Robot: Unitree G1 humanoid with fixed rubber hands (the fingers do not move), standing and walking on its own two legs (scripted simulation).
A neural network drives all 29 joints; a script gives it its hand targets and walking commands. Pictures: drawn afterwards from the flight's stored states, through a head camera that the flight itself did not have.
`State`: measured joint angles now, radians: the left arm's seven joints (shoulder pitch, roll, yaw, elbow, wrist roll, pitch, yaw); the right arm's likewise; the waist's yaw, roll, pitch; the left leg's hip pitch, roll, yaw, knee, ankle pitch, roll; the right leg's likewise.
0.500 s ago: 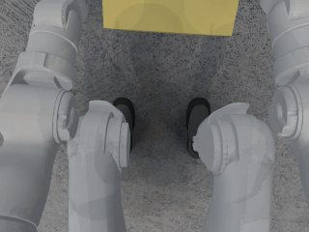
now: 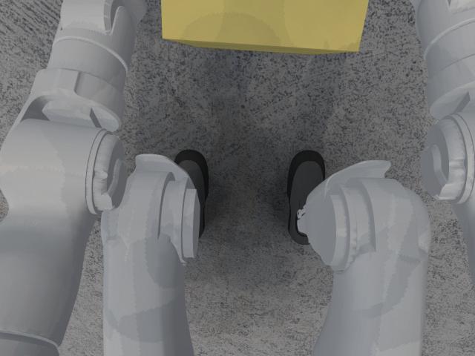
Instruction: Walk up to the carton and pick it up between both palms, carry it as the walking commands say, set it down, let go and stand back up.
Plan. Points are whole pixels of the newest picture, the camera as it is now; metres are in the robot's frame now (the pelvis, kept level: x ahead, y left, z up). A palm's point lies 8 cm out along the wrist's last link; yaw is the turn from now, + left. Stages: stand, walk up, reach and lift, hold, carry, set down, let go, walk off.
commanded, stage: reach and lift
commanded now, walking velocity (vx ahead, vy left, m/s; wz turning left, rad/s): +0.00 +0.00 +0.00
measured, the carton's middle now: out of the picture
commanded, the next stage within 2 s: none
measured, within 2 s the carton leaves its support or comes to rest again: leaves its support in 0.88 s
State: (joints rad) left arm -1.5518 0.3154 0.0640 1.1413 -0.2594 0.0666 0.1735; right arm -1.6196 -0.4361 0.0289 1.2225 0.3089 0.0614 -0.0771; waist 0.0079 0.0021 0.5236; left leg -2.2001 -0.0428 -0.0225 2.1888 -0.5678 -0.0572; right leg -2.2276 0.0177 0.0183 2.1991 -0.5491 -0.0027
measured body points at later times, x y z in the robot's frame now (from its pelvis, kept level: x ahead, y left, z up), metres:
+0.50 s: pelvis +0.00 +0.00 +0.00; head +0.39 -0.01 +0.22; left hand +0.56 +0.12 -0.20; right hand +0.57 -0.17 -0.20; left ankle +0.12 +0.13 -0.34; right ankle +0.12 -0.12 -0.34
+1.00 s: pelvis +0.01 +0.00 +0.00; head +0.38 -0.02 +0.24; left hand +0.56 +0.13 -0.18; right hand +0.57 -0.17 -0.19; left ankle +0.12 +0.13 -0.34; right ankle +0.12 -0.12 -0.34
